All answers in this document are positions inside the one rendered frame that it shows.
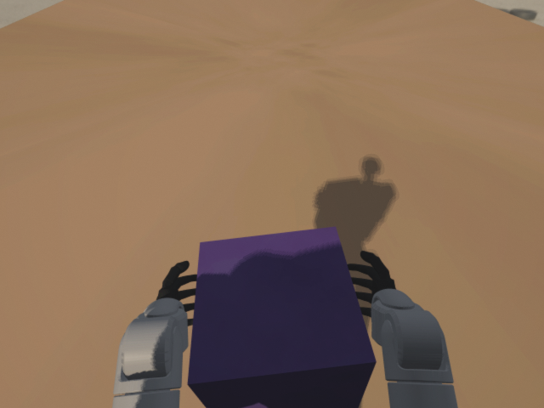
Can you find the robot left hand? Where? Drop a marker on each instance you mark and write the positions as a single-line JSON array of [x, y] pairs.
[[172, 283]]

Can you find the robot right hand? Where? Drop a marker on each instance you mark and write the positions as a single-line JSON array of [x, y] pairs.
[[379, 274]]

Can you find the carton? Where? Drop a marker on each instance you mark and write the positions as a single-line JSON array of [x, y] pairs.
[[277, 324]]

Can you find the robot left forearm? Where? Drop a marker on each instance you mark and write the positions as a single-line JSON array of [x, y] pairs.
[[150, 357]]

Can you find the robot right forearm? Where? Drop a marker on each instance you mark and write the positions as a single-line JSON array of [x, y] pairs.
[[414, 351]]

